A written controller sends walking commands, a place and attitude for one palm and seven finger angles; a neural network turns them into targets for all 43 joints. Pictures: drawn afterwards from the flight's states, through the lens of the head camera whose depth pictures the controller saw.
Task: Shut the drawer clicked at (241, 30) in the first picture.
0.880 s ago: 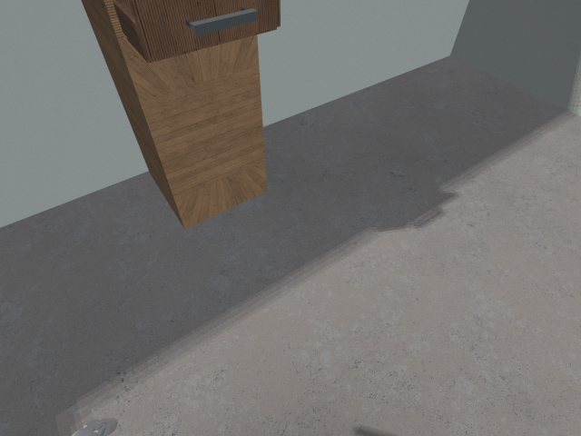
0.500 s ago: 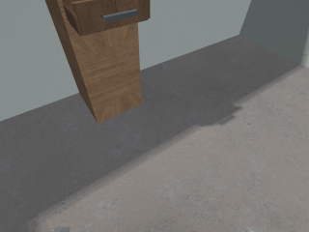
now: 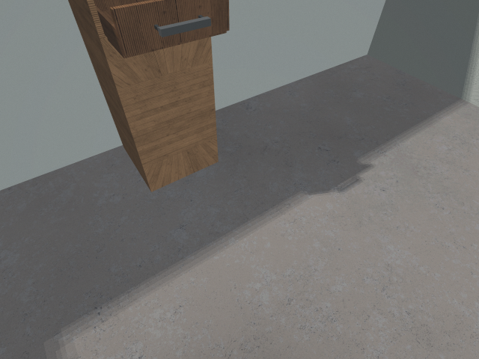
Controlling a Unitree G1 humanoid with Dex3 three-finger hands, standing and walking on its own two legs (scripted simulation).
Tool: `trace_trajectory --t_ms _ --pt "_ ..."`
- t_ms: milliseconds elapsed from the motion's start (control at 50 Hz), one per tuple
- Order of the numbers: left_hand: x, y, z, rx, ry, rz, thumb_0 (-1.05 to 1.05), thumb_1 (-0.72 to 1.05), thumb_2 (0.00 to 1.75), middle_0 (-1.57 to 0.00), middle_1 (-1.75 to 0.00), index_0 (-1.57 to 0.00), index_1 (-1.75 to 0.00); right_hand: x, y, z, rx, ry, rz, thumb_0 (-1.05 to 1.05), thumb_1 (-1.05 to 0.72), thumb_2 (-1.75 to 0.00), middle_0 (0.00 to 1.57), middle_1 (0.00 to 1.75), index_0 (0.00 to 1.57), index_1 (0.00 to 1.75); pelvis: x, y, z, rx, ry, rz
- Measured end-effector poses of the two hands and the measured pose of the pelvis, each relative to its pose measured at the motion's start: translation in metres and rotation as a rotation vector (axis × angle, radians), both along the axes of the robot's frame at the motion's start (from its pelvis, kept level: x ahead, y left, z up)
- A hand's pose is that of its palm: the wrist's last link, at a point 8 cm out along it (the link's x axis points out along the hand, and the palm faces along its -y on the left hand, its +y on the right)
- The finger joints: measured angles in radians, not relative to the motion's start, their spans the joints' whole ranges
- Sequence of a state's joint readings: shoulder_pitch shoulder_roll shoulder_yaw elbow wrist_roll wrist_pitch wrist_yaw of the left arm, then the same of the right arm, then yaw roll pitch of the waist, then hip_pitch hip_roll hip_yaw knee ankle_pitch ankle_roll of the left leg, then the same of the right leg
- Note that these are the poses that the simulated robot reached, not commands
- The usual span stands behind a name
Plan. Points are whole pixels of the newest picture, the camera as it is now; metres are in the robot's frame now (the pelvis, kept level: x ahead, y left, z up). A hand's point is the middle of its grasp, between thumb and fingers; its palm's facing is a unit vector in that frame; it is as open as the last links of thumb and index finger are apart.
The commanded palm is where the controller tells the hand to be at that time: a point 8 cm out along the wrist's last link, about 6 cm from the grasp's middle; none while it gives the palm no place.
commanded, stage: stand and wait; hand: left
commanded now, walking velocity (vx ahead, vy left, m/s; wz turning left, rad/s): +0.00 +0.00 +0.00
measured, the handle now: (182, 24) +1.02 +0.24 +0.13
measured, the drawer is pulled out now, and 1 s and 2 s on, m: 0.19 0.19 0.19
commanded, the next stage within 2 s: look at it before walking up in 0.22 s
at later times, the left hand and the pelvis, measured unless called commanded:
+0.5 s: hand out of the picture +0.06 +0.25 -0.16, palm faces -0.03 -0.94 -0.33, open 7.3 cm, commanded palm none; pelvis -0.01 +0.00 +0.00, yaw +0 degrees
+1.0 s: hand out of the picture +0.06 +0.25 -0.16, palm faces -0.03 -0.94 -0.33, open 7.3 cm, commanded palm none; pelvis -0.01 +0.00 +0.00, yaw +0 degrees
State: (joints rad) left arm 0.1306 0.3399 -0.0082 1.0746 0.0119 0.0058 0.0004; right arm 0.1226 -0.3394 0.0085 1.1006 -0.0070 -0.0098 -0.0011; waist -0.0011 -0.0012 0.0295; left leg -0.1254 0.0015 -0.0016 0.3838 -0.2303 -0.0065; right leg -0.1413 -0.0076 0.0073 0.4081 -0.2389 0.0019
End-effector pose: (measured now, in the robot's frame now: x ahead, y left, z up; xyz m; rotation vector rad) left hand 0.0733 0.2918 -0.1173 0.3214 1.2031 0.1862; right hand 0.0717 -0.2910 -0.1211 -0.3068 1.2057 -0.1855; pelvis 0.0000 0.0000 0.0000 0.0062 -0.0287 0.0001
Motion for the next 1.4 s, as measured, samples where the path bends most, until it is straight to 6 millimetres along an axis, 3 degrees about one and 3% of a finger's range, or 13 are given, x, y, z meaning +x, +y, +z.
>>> trace_trajectory --t_ms 380,1020,1200,1320,1400 --pt "-0.012 -0.003 -0.003 -0.015 0.019 0.001 0.01 0.91 0.9 -0.21 -0.3 -0.21 -0.3 -0.009 0.002 0.001 0.002 0.012 -0.001 0.01 -0.9 -0.9 0.2 0.3 0.21 0.3 -0.006 0.001 0.001 -0.001 0.003 0.0" --pt "-0.017 0.001 -0.002 -0.008 0.021 0.01 0.01 0.91 0.9 -0.2 -0.3 -0.21 -0.3 -0.005 0.004 0.003 0.0 -0.001 0.008 0.01 -0.9 -0.9 0.2 0.3 0.21 0.3 -0.008 0.003 0.002 -0.002 -0.001 -0.001" --pt "-0.031 -0.029 -0.023 -0.077 0.135 -0.011 0.01 0.91 0.9 -0.2 -0.3 -0.2 -0.3 -0.033 0.022 -0.019 0.07 0.026 -0.098 0.0 -0.9 -0.9 0.2 0.3 0.2 0.3 0.011 -0.003 -0.009 0.007 0.016 -0.093" --pt "-0.019 -0.065 -0.035 -0.109 0.156 -0.029 0.01 0.91 0.9 -0.2 -0.3 -0.2 -0.3 -0.062 0.017 -0.045 0.118 0.12 -0.193 0.01 -0.9 -0.9 0.2 0.3 0.21 0.3 0.034 -0.022 -0.024 -0.005 0.012 -0.137" --pt "-0.018 -0.084 -0.03 -0.129 0.172 -0.003 0.0 0.91 0.9 -0.2 -0.3 -0.2 -0.3 -0.046 0.015 -0.038 0.128 0.152 -0.207 0.01 -0.9 -0.9 0.2 0.3 0.2 0.3 0.055 -0.027 -0.015 -0.01 0.019 -0.16"
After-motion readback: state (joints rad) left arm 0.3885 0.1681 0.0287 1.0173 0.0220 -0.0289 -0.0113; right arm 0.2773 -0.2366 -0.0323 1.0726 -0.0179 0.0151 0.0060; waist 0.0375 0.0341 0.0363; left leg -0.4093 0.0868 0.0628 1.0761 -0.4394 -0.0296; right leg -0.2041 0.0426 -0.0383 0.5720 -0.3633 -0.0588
